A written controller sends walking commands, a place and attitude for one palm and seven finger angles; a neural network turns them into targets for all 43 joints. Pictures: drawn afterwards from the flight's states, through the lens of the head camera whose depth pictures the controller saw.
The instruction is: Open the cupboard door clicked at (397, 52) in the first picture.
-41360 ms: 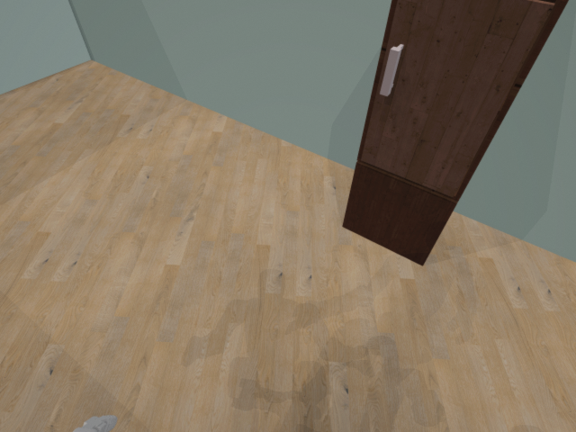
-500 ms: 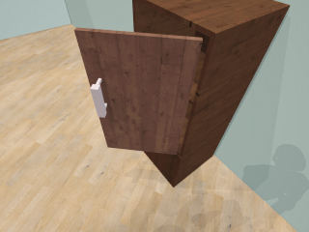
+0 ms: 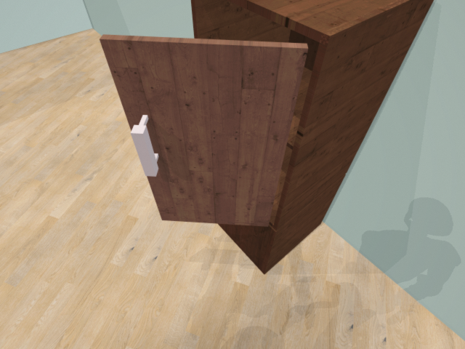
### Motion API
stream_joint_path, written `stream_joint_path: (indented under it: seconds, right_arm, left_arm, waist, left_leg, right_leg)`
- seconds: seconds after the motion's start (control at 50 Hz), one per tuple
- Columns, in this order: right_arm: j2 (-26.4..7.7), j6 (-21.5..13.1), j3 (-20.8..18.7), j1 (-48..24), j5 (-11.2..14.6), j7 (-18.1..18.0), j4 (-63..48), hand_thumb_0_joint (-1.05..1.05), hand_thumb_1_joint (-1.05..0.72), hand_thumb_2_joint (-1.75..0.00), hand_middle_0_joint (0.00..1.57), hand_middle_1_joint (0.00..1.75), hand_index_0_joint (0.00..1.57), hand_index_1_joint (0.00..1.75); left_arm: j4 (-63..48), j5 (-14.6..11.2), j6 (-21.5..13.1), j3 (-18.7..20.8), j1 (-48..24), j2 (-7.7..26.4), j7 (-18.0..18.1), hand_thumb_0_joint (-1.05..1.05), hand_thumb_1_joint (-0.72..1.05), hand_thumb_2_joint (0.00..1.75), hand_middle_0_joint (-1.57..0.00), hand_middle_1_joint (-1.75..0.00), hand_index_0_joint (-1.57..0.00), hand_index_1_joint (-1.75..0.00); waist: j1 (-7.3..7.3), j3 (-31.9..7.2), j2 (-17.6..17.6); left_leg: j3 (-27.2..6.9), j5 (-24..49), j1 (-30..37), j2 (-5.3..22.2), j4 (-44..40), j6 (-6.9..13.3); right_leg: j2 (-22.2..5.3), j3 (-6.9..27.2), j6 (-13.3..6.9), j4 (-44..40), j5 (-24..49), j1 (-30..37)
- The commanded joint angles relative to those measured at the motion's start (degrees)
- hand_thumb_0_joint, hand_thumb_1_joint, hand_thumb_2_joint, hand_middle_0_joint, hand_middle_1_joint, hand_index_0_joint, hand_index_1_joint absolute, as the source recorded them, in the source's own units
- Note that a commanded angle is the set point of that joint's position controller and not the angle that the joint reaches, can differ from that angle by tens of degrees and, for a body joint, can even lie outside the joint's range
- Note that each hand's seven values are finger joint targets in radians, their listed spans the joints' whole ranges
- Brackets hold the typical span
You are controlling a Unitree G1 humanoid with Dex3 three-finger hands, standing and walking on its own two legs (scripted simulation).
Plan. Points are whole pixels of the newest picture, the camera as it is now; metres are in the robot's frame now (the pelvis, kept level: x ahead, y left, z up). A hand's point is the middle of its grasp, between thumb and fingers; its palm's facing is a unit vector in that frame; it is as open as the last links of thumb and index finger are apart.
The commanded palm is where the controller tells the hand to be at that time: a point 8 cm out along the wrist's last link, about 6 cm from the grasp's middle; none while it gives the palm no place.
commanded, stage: look again from close up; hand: left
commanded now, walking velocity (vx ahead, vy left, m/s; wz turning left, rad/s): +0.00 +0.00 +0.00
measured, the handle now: (148, 145) +0.51 +0.22 +0.03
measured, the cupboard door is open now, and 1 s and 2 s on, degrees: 46 46 46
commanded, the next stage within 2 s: raise the hand with hooked fingers in 0.28 s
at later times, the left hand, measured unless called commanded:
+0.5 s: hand out of the picture +0.12 +0.22 -0.08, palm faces +0.22 -0.95 -0.22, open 7.5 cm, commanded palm +0.10 +0.27 -0.05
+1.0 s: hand (90, 342) +0.14 +0.22 -0.01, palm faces +0.02 -1.00 -0.09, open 9.8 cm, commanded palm +0.13 +0.28 -0.02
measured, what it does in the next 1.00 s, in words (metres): lowers itself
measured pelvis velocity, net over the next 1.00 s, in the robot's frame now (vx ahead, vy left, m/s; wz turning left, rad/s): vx -0.07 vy -0.02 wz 0.06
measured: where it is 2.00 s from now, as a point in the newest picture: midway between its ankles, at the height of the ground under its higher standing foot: outside the picture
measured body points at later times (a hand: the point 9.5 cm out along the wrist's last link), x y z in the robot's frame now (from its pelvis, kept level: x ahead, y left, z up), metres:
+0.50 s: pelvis -0.02 +0.02 +0.00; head +0.00 +0.03 +0.45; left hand +0.11 +0.27 -0.06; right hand +0.06 -0.22 -0.12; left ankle +0.02 +0.12 -0.73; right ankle -0.08 -0.10 -0.72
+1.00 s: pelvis -0.07 -0.02 -0.08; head -0.04 +0.00 +0.37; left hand +0.13 +0.28 +0.00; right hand +0.13 -0.24 -0.14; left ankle +0.02 +0.12 -0.73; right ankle -0.07 -0.11 -0.73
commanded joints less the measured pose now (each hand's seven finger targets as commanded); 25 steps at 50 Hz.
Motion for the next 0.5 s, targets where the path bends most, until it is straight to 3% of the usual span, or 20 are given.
stream_joint_path:
  seconds: [0.0,0.06,0.12,0.2,0.22,0.3,0.34,0.36,0.38,0.4,0.42,0.44,0.46,0.48]
  right_arm:
    - [-4.84,-0.6,-0.6,2.63,0.1,-0.11,-2.74,0.0,-0.9,-0.9,0.2,0.3,0.2,0.3]
    - [-5.55,-0.52,-0.52,2.18,-0.06,0.05,-2.68,0.0,-0.9,-0.9,0.2,0.3,0.2,0.3]
    - [-5.86,-0.56,-0.58,0.9,-0.07,0.15,-2.7,0.0,-0.9,-0.9,0.2,0.3,0.2,0.3]
    - [-7.11,-0.53,-0.77,0.5,-0.13,0.31,-3.25,0.0,-0.9,-0.9,0.2,0.3,0.2,0.3]
    - [-6.95,-0.61,-0.71,0.04,-0.04,0.31,-3.04,0.0,-0.9,-0.9,0.2,0.3,0.2,0.3]
    - [-8.33,-0.82,-0.9,0.08,-0.07,0.37,-3.18,0.0,-0.9,-0.9,0.2,0.3,0.2,0.3]
    - [-8.79,-0.93,-1.02,-0.72,0.01,0.34,-3.03,0.0,-0.9,-0.9,0.2,0.3,0.2,0.3]
    - [-8.93,-0.78,-1.22,-2.39,0.45,0.51,-6.17,0.0,-0.9,-0.9,0.2,0.3,0.2,0.3]
    - [-16.32,-9.57,-4.23,1.46,2.81,-0.98,-23.38,0.0,-0.9,-0.9,0.2,0.3,0.2,0.3]
    - [-10.39,-16.23,-0.63,-2.03,2.55,-3.22,-20.64,0.0,-0.9,-0.9,0.2,0.3,0.2,0.3]
    - [-9.73,-17.51,-1.33,-2.94,2.88,-3.81,-17.11,0.0,-0.9,-0.9,0.2,0.3,0.2,0.3]
    - [-6.81,-17.09,-1.15,-0.77,3.79,-2.79,-16.24,0.0,-0.9,-0.9,0.2,0.3,0.2,0.3]
    - [-10.12,-16.6,-2.81,-1.44,3.52,-2.29,-20.18,0.0,-0.9,-0.9,0.2,0.3,0.2,0.3]
    - [-11.25,-16.49,-3.69,-2.74,2.93,-2.49,-21.36,0.0,-0.9,-0.9,0.2,0.3,0.2,0.3]
  left_arm:
    - [-3.22,-0.29,0.31,1.27,3.51,6.44,0.35,0.0,0.9,0.9,-0.2,-0.3,-0.2,-0.3]
    - [-3.83,-0.26,0.74,1.23,2.75,7.32,0.27,0.0,0.9,0.9,-0.2,-0.3,-0.2,-0.3]
    - [-4.4,-0.21,1.01,1.21,2.13,8.02,0.05,0.0,0.9,0.9,-0.2,-0.3,-0.2,-0.3]
    - [-4.96,-0.29,1.31,1.36,0.73,9.52,-0.26,0.0,0.9,0.9,-0.2,-0.3,-0.2,-0.3]
    - [-5.04,-0.15,1.13,1.34,0.79,9.68,-0.3,0.0,0.9,0.9,-0.2,-0.3,-0.2,-0.3]
    - [-5.27,-0.32,1.26,1.48,-0.28,10.87,-0.51,0.0,0.9,0.9,-0.2,-0.3,-0.2,-0.3]
    - [-5.22,-0.25,1.14,1.49,-0.26,11.36,-0.55,0.0,0.9,0.9,-0.2,-0.3,-0.2,-0.3]
    - [-4.56,0.51,0.48,0.97,1.94,9.25,1.35,0.0,0.9,0.9,-0.2,-0.3,-0.2,-0.3]
    - [-94.96,-9.47,-11.49,15.86,-38.93,28.08,1.87,0.0,0.88,0.89,-0.2,-0.32,-0.2,-0.32]
    - [-79.82,-5.56,-8.7,11.85,-7.88,21.25,3.06,0.0,0.85,0.88,-0.2,-0.33,-0.2,-0.33]
    - [-75.87,-6.49,-5.51,8.93,-5.13,16.79,5.38,0.0,0.83,0.87,-0.21,-0.34,-0.21,-0.34]
    - [-59.98,-8.08,0.06,-2.05,11.43,-1.38,4.36,0.0,0.81,0.86,-0.21,-0.36,-0.21,-0.36]
    - [-69.35,-10.05,-1.82,1.93,-2.2,3.21,3.4,0.0,0.78,0.85,-0.21,-0.37,-0.21,-0.37]
    - [-66.76,-9.73,-4.34,4.31,-2.61,5.55,1.95,0.0,0.76,0.84,-0.21,-0.39,-0.21,-0.39]
  waist:
    - [0.26,0.18,-0.42]
    - [0.56,1.28,-1.21]
    - [1.13,2.2,0.43]
    - [1.05,0.93,0.74]
    - [1.34,1.15,-0.56]
    - [1.01,-1.76,0.69]
    - [1.16,-1.85,0.9]
    - [1.22,1.8,-0.68]
    - [-4.54,-30.22,10.62]
    - [0.94,-29.16,22.15]
    - [0.51,-27.35,17.5]
    - [-2.11,-16.09,9.81]
    - [-2.23,-8.95,4.33]
    - [-3.38,-5.47,-0.35]
  left_leg:
    - [-4.16,15.43,4.94,3.1,-4.11,2.75]
    - [-4.75,14.27,4.37,3.08,-5.5,3.07]
    - [-5.27,11.43,3.74,3.12,-7.47,3.4]
    - [-6.01,8.41,4.36,3.36,-9.5,3.41]
    - [-5.54,9.81,4.47,3.23,-9.12,3.49]
    - [-6.01,10.67,6.79,3.64,-10.12,3.46]
    - [-5.56,12.2,7.28,3.5,-9.6,3.49]
    - [-5.04,22.17,5.76,4.66,1.03,2.23]
    - [-5.58,31.45,23.03,-0.9,-4.55,1.78]
    - [-8.74,39.1,35.43,2.96,-8.96,1.79]
    - [-7.86,35.17,26.7,1.78,-8.64,-0.99]
    - [-7.87,29.05,22.08,2.12,-9.63,0.57]
    - [-7.75,20.15,13.52,1.81,-8.43,0.9]
    - [-6.62,8.18,7.35,0.38,-5.26,1.1]
  right_leg:
    - [-4.88,3.9,-1.86,-3.05,17.74,-6.53]
    - [-4.66,3.79,-1.53,-3.11,14.11,-6.96]
    - [-4.58,3.84,-1.22,-3.9,10.31,-7.42]
    - [-4.73,3.73,-1.07,-4.2,7.36,-7.74]
    - [-4.95,3.69,-0.97,-4.71,9.15,-7.22]
    - [-5.15,3.66,-0.75,-4.24,8.77,-7.06]
    - [-5.45,4.05,-0.66,-4.81,10.24,-6.96]
    - [-7.4,7.75,-0.11,-7.44,23.23,-10.55]
    - [-2.95,-1.49,-1.55,-0.02,31.63,-9.32]
    - [-0.42,-2.72,-1.09,9.44,16.62,-15.14]
    - [-0.99,-2.56,-0.73,11.06,8.12,-14.74]
    - [-0.55,-2.83,0.27,10.11,4.43,-20.26]
    - [-1.18,-2.76,0.57,6.71,4.52,-20.43]
    - [-0.73,-3.5,0.42,3.05,3.53,-22.69]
